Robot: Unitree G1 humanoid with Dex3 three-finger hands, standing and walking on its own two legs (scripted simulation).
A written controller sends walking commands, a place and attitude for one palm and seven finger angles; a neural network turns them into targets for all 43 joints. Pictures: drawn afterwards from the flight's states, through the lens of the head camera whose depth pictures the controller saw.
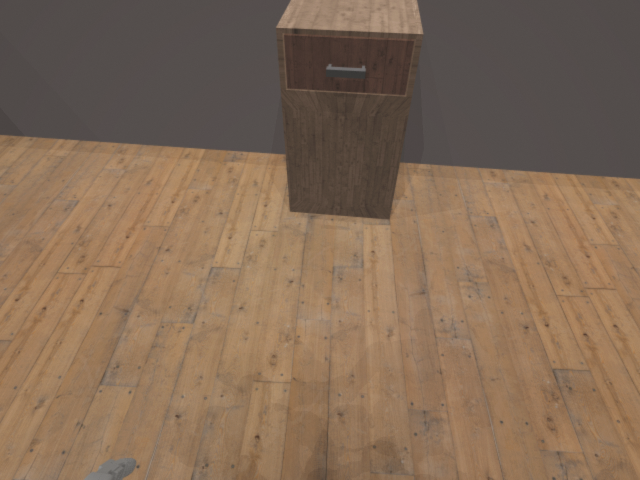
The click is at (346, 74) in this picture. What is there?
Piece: drawer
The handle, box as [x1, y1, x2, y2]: [326, 64, 365, 78]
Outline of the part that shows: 326,68 326,76 364,78 364,66 362,66 361,68 332,67 331,64 329,64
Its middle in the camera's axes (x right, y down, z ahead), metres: +0.08 -0.56 +1.28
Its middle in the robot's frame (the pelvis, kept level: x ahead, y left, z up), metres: +1.33 -0.02 -0.07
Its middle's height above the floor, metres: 0.69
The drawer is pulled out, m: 0.00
